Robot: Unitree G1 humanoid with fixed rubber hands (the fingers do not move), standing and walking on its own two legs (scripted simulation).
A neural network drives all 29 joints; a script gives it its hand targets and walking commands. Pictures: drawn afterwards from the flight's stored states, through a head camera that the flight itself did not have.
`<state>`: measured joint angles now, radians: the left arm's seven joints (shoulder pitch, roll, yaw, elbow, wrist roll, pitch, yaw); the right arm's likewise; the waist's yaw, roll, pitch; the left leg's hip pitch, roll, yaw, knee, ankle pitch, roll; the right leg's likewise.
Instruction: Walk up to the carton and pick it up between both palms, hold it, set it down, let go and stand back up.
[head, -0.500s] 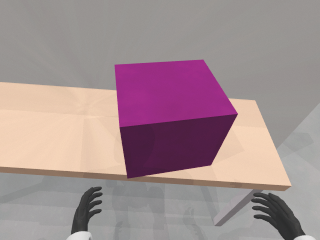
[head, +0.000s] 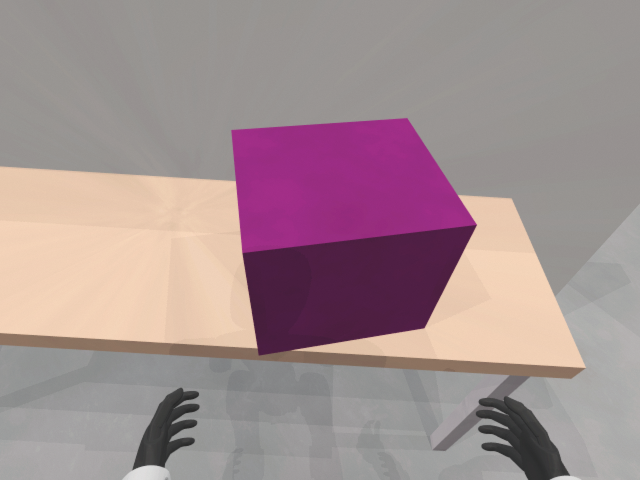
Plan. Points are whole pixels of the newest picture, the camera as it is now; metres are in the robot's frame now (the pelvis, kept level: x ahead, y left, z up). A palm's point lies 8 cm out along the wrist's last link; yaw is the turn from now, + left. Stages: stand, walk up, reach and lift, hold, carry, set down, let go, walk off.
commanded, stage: set down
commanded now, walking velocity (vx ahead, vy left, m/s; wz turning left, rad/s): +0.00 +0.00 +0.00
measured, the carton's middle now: (333, 235) +0.48 -0.01 +0.02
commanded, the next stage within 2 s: let go in 0.96 s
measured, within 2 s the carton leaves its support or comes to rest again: neither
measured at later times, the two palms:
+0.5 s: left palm (135, 464) +0.16 +0.23 -0.07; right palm (511, 470) +0.16 -0.23 -0.06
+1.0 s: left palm (124, 463) +0.16 +0.25 -0.08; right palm out of the picture +0.16 -0.21 -0.08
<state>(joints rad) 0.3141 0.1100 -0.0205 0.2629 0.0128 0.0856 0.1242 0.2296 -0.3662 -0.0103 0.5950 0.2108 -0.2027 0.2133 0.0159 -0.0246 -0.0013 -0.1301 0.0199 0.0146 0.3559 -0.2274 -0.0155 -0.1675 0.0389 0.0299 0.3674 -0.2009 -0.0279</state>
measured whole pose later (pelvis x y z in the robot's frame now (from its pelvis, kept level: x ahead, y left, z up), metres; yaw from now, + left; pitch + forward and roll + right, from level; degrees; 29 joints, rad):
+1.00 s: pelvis +0.00 +0.02 +0.00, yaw +0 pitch -3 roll -1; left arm 0.19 0.20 0.00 0.49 0.00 0.13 0.01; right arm 0.15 -0.20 -0.05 0.78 -0.01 -0.22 0.04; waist 0.00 0.00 0.07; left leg -0.08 0.00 0.02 0.40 -0.27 0.02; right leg -0.09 0.02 0.02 0.36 -0.21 0.00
